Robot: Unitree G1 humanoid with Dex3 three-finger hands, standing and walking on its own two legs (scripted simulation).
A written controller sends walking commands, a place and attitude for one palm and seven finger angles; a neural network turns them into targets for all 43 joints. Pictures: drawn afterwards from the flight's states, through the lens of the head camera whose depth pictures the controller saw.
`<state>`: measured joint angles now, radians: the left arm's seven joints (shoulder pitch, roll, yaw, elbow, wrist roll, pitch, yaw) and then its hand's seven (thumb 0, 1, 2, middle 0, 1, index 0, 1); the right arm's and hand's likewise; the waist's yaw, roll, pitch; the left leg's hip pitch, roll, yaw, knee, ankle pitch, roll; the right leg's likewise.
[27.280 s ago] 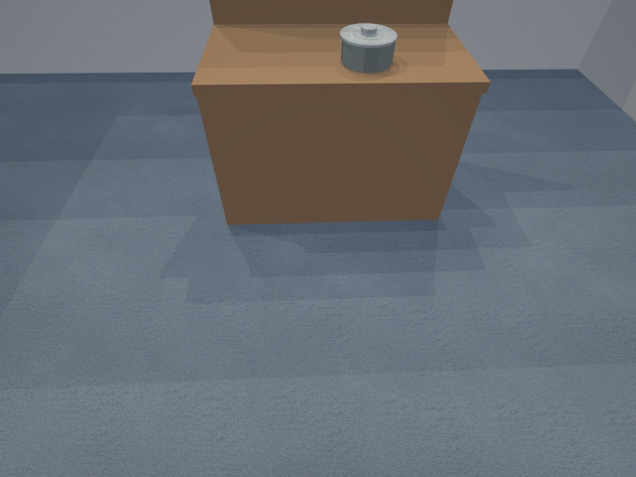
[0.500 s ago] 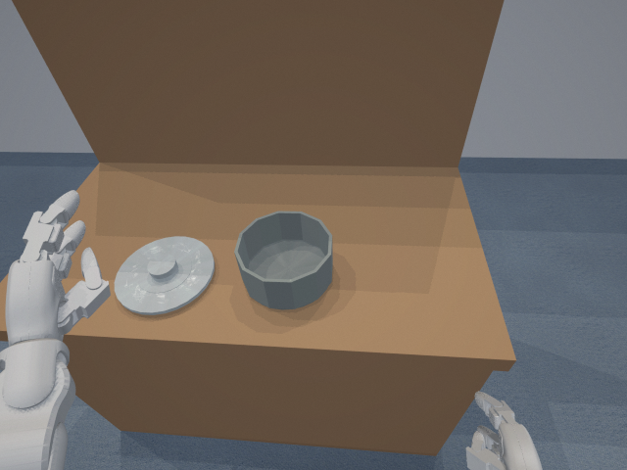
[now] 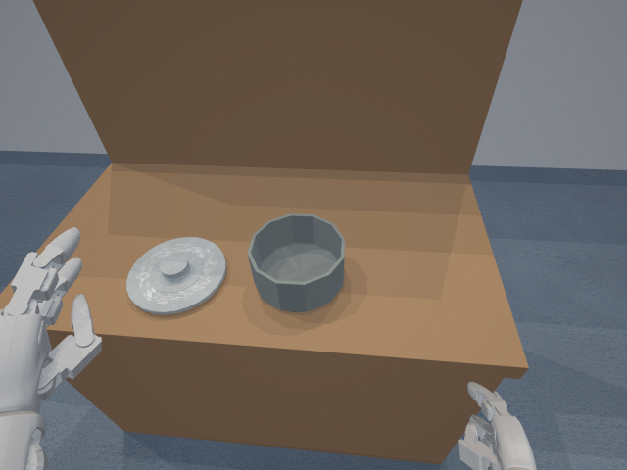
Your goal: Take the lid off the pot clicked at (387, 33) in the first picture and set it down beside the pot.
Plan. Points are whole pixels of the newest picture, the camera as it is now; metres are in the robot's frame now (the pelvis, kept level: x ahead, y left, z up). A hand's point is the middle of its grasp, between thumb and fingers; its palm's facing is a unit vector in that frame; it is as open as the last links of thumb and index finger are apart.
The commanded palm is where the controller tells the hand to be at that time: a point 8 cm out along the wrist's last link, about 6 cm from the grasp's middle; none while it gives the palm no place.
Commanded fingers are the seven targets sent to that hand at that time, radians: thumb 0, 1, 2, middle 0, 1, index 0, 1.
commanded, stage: draw the hand back to the body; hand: left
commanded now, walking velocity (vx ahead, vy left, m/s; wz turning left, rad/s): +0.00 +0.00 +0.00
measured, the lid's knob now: (174, 266) +0.47 +0.34 -0.08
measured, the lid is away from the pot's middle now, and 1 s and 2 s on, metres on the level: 0.24 0.24 0.24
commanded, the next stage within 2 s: step back with the hand held close in 0.14 s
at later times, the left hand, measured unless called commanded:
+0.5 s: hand (85, 338) +0.19 +0.25 +0.15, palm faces +0.25 -0.85 -0.46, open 7.4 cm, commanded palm +0.12 +0.30 +0.17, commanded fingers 0.00 0.90 0.90 -0.20 -0.30 -0.20 -0.30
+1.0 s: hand (39, 404) +0.13 +0.26 +0.15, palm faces +0.30 -0.84 -0.45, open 7.4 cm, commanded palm +0.06 +0.31 +0.17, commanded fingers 0.00 0.90 0.90 -0.20 -0.30 -0.20 -0.30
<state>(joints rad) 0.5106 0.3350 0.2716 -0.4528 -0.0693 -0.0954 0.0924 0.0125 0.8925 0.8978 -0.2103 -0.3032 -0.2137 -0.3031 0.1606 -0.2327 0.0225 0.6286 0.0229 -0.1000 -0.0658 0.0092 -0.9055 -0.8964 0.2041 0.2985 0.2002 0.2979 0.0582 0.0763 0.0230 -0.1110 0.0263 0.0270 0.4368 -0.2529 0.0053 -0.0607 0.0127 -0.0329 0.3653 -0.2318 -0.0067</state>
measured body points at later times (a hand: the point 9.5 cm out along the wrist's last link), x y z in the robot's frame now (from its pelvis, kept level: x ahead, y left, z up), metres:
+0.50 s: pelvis -0.02 +0.03 +0.00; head +0.02 +0.04 +0.44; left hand +0.17 +0.30 +0.17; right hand +0.17 -0.21 -0.07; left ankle -0.01 +0.11 -0.74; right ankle -0.02 -0.12 -0.74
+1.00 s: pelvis -0.07 +0.03 -0.02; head -0.04 +0.05 +0.43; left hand +0.11 +0.30 +0.17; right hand +0.10 -0.20 -0.09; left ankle -0.01 +0.11 -0.74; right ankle -0.02 -0.12 -0.74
